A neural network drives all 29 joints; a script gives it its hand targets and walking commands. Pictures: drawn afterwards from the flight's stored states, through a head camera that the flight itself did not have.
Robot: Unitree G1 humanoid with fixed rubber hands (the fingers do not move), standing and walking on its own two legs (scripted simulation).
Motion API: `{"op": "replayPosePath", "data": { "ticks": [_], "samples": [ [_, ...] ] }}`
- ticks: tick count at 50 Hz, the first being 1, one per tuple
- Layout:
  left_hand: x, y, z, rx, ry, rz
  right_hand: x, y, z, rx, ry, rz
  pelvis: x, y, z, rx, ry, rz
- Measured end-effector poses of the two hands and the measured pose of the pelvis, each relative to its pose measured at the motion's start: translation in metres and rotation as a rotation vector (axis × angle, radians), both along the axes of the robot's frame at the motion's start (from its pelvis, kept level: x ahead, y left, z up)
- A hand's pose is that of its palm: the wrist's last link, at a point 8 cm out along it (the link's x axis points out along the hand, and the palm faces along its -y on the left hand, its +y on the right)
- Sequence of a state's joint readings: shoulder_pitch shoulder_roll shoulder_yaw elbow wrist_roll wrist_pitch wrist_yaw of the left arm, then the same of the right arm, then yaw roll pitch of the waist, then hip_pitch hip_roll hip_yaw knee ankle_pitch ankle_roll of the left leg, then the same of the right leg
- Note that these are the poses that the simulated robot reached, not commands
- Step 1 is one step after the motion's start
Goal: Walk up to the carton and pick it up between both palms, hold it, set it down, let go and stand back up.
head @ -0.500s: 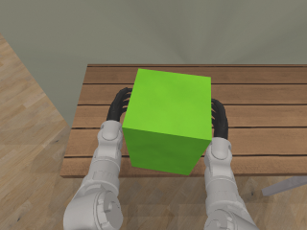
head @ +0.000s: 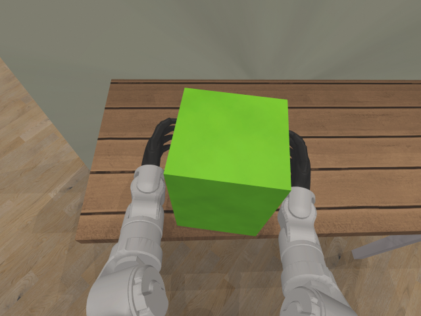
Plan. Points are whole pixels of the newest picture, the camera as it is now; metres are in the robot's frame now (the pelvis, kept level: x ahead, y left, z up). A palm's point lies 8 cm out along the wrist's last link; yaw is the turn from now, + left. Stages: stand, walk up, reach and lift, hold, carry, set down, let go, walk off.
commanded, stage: set down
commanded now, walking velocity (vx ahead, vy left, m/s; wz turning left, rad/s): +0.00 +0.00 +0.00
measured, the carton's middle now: (224, 171) +0.41 -0.04 -0.02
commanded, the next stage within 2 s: let go in 1.86 s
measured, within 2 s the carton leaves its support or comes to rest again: neither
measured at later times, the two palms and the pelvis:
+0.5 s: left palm (148, 160) +0.43 +0.11 +0.00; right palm (295, 179) +0.37 -0.18 +0.00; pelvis -0.01 +0.00 -0.01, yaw -3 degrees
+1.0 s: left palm (90, 243) +0.28 +0.21 -0.01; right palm (318, 261) +0.22 -0.19 -0.02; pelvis -0.01 +0.01 +0.01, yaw -4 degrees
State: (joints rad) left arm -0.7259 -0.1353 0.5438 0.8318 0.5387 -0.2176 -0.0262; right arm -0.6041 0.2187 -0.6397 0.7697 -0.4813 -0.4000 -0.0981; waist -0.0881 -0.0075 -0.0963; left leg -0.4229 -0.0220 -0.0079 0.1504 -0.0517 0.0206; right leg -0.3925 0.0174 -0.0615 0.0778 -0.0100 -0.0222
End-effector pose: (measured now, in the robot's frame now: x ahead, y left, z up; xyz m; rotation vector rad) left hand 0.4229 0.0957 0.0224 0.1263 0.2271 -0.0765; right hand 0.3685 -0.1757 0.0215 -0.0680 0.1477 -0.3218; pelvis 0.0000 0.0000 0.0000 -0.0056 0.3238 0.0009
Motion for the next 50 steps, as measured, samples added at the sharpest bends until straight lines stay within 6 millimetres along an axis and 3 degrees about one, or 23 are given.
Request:
{"op": "replayPosePath", "data": {
  "ticks": [19,26,32,38,44,50],
  "samples": [
    [-0.001,0.006,-0.029,-0.034,0.063,0.031,0.004,-0.001,-0.020,0.065,0.051,0.016,-0.004,0.001,-0.006,0.003,0.075,-0.045],
    [0.007,0.019,-0.017,-0.034,0.019,0.038,0.003,-0.002,-0.020,0.071,0.051,0.026,-0.006,0.003,-0.008,0.000,0.098,-0.051],
    [0.001,0.038,-0.007,-0.032,0.026,0.056,-0.006,-0.014,-0.011,0.064,0.035,0.008,-0.008,0.007,-0.008,-0.006,0.065,-0.055],
    [-0.028,0.062,-0.011,-0.017,0.064,0.066,-0.034,-0.025,-0.008,0.043,0.037,0.007,-0.010,0.013,-0.003,-0.012,-0.038,-0.068],
    [-0.084,0.091,-0.021,0.005,0.093,0.107,-0.088,-0.020,-0.018,0.034,0.048,0.036,-0.009,0.015,0.004,-0.013,-0.171,-0.080],
    [-0.146,0.111,-0.037,-0.009,0.238,0.140,-0.146,-0.012,-0.037,0.041,0.193,0.075,-0.012,0.013,0.005,-0.016,-0.312,-0.070]
  ]
}}
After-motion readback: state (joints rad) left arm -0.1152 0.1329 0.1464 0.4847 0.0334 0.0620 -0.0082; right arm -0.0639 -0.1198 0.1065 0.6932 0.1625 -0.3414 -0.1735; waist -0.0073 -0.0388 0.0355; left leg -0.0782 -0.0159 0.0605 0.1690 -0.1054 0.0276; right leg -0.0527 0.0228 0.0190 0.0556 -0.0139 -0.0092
